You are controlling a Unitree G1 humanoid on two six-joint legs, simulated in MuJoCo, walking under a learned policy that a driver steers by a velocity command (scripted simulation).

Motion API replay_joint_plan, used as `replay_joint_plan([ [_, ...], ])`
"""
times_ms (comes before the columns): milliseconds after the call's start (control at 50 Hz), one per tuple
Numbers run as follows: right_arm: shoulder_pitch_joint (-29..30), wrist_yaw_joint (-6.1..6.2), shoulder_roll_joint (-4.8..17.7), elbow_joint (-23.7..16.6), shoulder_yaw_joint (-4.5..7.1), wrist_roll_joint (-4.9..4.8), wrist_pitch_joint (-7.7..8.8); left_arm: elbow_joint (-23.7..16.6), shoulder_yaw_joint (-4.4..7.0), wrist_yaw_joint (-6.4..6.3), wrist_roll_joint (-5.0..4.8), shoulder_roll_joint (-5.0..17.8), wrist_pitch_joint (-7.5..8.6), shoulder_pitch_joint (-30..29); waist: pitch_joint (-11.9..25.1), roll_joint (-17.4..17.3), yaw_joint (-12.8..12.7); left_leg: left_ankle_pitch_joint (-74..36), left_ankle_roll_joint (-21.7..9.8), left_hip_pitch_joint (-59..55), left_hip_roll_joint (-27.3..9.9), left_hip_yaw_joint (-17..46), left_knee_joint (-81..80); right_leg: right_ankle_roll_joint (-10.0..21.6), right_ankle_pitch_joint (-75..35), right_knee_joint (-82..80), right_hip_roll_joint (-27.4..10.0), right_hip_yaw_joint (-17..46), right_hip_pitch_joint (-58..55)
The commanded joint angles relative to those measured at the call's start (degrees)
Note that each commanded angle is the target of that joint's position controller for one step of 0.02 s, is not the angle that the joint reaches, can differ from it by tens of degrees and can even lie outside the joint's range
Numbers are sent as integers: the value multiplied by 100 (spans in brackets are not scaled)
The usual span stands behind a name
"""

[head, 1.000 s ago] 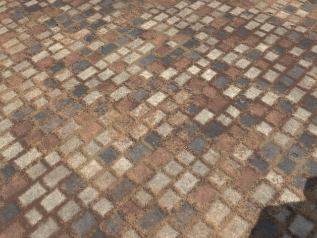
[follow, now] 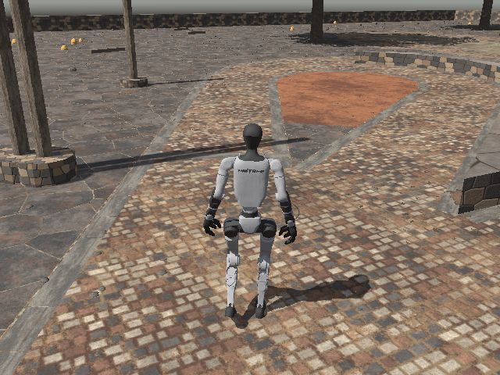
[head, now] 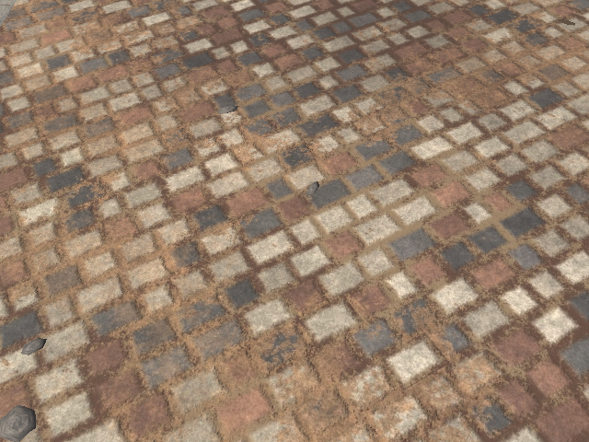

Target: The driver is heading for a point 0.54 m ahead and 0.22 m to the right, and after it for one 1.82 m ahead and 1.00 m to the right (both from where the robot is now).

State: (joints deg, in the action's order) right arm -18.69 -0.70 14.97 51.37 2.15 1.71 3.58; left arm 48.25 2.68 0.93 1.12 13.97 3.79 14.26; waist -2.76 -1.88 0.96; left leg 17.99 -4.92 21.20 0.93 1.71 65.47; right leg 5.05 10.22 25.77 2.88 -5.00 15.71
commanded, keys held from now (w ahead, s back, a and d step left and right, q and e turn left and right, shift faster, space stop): w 0.12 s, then w+e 0.70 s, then e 0.18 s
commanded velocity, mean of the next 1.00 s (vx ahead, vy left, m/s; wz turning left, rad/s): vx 0.47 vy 0.00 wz -0.38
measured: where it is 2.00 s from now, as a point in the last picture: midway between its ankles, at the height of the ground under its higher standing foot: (348, 393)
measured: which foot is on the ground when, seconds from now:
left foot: up 0.00-0.36, down 0.38-0.94, up 0.96-1.00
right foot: down 0.00-0.40, up 0.42-0.92, down 0.94-1.00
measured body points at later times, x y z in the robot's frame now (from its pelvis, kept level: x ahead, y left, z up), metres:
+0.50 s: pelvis +0.27 +0.03 +0.00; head +0.30 +0.04 +0.44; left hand +0.29 +0.29 -0.15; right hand +0.39 -0.23 -0.11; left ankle +0.34 +0.11 -0.74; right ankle +0.12 -0.07 -0.66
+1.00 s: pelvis +0.48 -0.07 -0.02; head +0.52 -0.10 +0.43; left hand +0.76 +0.07 -0.13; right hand +0.37 -0.30 -0.16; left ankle +0.39 +0.11 -0.65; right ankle +0.54 -0.15 -0.74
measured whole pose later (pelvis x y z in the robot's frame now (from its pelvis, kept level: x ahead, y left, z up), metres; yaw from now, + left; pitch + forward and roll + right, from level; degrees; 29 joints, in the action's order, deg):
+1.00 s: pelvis +0.48 -0.07 -0.02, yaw -27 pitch +1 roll +1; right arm -19.2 1.2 13.2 52.4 2.8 0.2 2.8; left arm 44.3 3.2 1.6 1.6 14.0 1.5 4.1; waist -5.2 -0.1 2.3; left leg 28.2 1.9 14.1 -4.6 -7.3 66.0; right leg 8.0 10.3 35.6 3.6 -5.2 26.2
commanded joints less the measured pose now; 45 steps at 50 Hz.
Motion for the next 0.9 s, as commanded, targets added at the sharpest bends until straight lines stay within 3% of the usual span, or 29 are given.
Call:
replay_joint_plan([
  [20, -371, -84, 265, -181, 43, 67, -74, 4, 80, 2, -60, 449, 176, 482, 216, 576, 60, -313, 123, 812, -436, 59, -32, 685, -1186, -1579, -1513, 1654, -710],
  [60, -2, -113, 223, -276, 22, 71, -114, 142, 102, 1, -84, 550, 214, 675, 60, 535, 42, -619, 221, 1203, -561, -73, -318, 708, -1329, -1767, -1450, 1392, -756],
  [140, 1057, -125, 170, -584, -33, 50, -116, 381, 62, -3, -114, 477, 192, 1096, -184, 497, -175, -1401, 398, 1700, -671, -320, -1427, 622, -1804, -1878, -1214, 1042, -965],
  [200, 1674, -132, 58, -753, -102, 16, -87, 519, 60, -38, -111, 533, 182, 1381, -212, 524, -335, -1804, 487, 1487, -502, -437, -2389, 575, -2172, -1729, -1149, 1037, -1109],
  [260, 2092, -105, 102, -874, -116, -15, -52, 611, 67, -87, -68, 606, 141, 1576, -191, 557, -453, -1803, 490, 1353, -342, -436, -2917, 630, -2508, -1430, -1254, 1227, -1481],
  [320, 2100, -70, 252, -948, -77, -42, 30, 613, 106, -143, -18, 721, 97, 1453, -153, 618, -322, -1323, 350, 972, -245, -313, -3291, 603, -2876, -1039, -1425, 1507, -1730],
  [360, 1262, -2, 440, -709, 15, -41, 119, 563, 143, -142, -15, 813, 85, 1201, 190, 604, 75, -942, 180, -231, -7, -358, -3747, 448, -3526, -196, -1299, 1499, -1585],
  [380, 393, 70, 642, -454, 105, 28, 198, 536, 130, -115, -49, 748, 92, 1131, 702, 339, 439, -1092, 9, -1481, -157, -213, -4010, 332, -3241, 866, -994, 1276, -1137],
  [400, -583, 166, 1125, -386, 227, 181, 249, 297, 63, -95, -108, 478, 116, 1085, 1576, -276, 747, -336, -283, -2901, -1534, 1178, -4123, 224, -1501, 2504, -603, 998, -150],
  [420, -511, 152, 1518, -423, 344, 193, 161, 168, -19, -118, -291, -36, 63, 1748, 2118, -1508, 355, 118, -894, -3966, -2804, 3471, -4725, 61, 2066, 4085, 222, 510, 1674],
  [440, -134, 124, 954, -517, 251, 60, 87, 317, 123, -165, -112, 611, -30, 1487, 1521, -510, 289, 615, -791, -3336, -2549, 3446, -4936, 136, 1841, 4524, -174, 860, 2085],
  [460, 298, 111, 560, -563, 148, 14, 94, 273, 163, -111, -83, 595, -44, 1134, 791, -149, 143, 444, -644, -2574, -2285, 2524, -5078, 128, 1283, 4433, -391, 924, 2083],
  [480, 507, 96, 386, -552, 111, 13, 126, 235, 142, -64, -75, 435, -59, 953, 452, -93, 38, -175, -529, -2012, -2035, 1840, -5290, 74, 952, 4258, -565, 888, 1928],
  [520, 507, 133, 245, -440, 75, -35, 201, 225, 157, 30, 50, 332, -202, 910, 222, -353, -158, -853, -337, -1437, -1694, 937, -5519, -60, 744, 4055, -738, 811, 1657],
  [540, 422, 132, 233, -388, 76, -57, 257, 205, 154, 67, 64, 268, -267, 870, 226, -354, -193, -1168, -335, -1344, -1654, 705, -5580, -103, 655, 4054, -746, 773, 1606],
  [600, 204, 135, 331, -258, 124, -110, 358, -6, 153, 148, 79, 214, -365, 396, 120, -257, -233, -1628, -385, -1402, -1632, 102, -5775, -206, 163, 3938, -848, 706, 2058],
  [700, -107, 120, 351, -75, 138, -58, 335, -388, 87, 243, 61, 166, -368, -601, -148, -199, -98, -2098, -361, -1568, -1465, -736, -5818, -295, -792, 2755, -856, 487, 2426],
  [760, -303, 144, 489, 9, 172, -59, 319, -615, 20, 305, 79, 125, -346, -1204, -247, -217, 57, -2342, -317, -1767, -1541, -1080, -5763, -190, -1065, 1854, -794, 163, 2167],
  [820, -571, 183, 598, 135, 209, -46, 240, -794, 17, 333, 110, 195, -338, -1562, -327, -210, 157, -2808, -264, -2309, -1698, -1300, -5522, 14, -625, 1358, -686, -93, 2069],
  [860, -533, 230, 683, 173, 227, -41, 147, -788, 35, 303, 154, 201, -311, -1418, -265, -255, 42, -4712, -159, -2548, -1676, -1566, -4786, 175, -146, 1078, -376, -345, 1662],
  [880, -518, 255, 788, 187, 259, -54, 97, -704, 63, 267, 175, 244, -286, -1097, -47, -351, -80, -5720, -96, -2622, -1644, -1642, -4164, 274, 95, 991, -130, -462, 1263],
  [900, -483, 269, 865, 180, 284, -81, 39, -536, 118, 225, 189, 331, -228, -505, 299, -361, -300, -6061, -41, -2574, -1590, -1674, -3239, 395, 95, 761, 109, -462, 650],
])
Keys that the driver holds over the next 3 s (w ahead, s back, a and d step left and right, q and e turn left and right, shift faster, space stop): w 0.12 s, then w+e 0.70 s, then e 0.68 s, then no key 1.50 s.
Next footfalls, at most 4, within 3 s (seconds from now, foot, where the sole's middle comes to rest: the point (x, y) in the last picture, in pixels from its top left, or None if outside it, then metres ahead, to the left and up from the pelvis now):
0.38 left None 0.38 0.10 -0.77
0.94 right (391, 398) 0.58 -0.17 -0.77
1.56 left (335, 345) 0.71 -0.05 -0.77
1.94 right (387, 423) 0.52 -0.15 -0.77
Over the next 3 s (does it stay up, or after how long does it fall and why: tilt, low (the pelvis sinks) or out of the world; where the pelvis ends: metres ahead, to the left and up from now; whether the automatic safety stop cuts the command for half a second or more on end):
stays up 0.58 -0.09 0.01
